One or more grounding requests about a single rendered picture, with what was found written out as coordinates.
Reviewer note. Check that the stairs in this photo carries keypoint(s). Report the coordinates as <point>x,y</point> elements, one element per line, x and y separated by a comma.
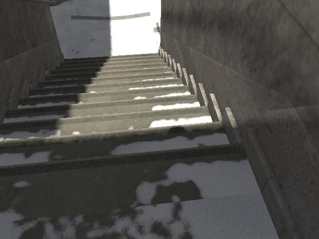
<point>102,106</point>

